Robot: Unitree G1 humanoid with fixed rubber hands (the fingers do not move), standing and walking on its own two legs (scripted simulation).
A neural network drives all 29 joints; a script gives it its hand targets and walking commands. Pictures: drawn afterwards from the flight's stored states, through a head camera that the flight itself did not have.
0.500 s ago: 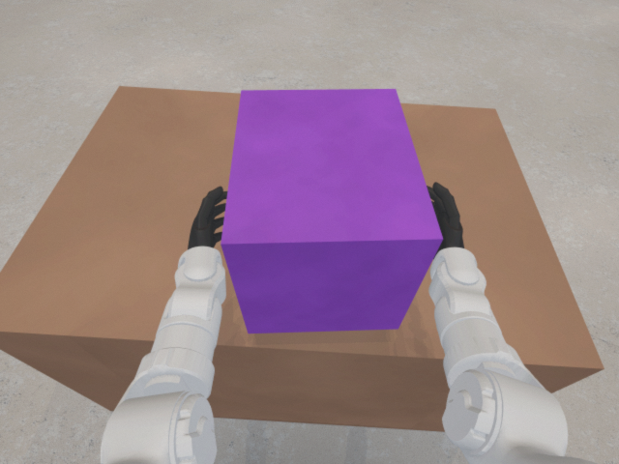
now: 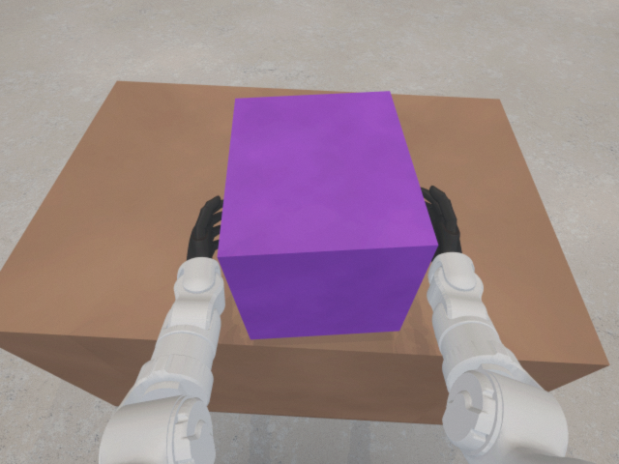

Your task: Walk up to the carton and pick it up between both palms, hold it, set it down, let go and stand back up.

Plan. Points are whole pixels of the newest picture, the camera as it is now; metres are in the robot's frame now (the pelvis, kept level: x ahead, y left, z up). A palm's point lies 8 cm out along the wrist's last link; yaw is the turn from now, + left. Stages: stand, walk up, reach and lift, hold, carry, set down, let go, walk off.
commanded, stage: set down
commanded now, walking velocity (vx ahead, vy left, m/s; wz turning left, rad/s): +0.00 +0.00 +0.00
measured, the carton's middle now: (319, 217) +0.47 +0.01 +0.01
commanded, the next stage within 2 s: none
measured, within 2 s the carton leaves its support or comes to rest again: rests again in 0.86 s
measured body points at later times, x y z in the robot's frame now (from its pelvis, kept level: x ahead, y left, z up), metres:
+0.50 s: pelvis +0.00 +0.00 +0.00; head +0.07 +0.00 +0.45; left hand +0.39 +0.17 +0.01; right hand +0.41 -0.16 +0.03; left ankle +0.00 +0.15 -0.75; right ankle -0.02 -0.09 -0.75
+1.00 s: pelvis +0.00 +0.00 +0.00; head +0.08 +0.00 +0.44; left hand +0.39 +0.17 +0.00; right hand +0.41 -0.16 +0.02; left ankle +0.00 +0.15 -0.75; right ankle -0.02 -0.09 -0.75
